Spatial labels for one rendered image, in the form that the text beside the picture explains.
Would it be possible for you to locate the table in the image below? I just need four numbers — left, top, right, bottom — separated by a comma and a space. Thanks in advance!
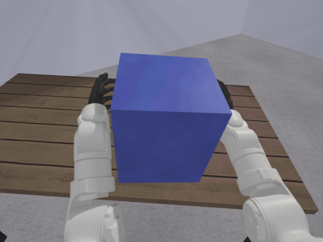
0, 73, 318, 242

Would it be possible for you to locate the carton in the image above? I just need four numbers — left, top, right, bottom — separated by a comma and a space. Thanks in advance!
110, 53, 232, 183

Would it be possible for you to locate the right robot upper arm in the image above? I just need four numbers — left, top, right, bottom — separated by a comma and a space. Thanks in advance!
243, 193, 323, 242

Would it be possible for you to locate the right robot hand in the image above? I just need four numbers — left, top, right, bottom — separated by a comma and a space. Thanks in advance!
217, 79, 234, 110

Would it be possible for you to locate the left robot hand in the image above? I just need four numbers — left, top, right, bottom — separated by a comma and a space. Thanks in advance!
88, 73, 116, 110

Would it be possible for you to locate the right robot forearm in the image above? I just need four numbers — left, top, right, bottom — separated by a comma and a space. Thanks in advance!
220, 109, 309, 230

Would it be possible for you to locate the left robot upper arm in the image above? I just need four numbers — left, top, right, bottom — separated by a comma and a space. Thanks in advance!
65, 202, 125, 242

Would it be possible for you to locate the left robot forearm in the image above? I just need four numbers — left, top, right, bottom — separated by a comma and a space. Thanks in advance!
64, 103, 115, 242

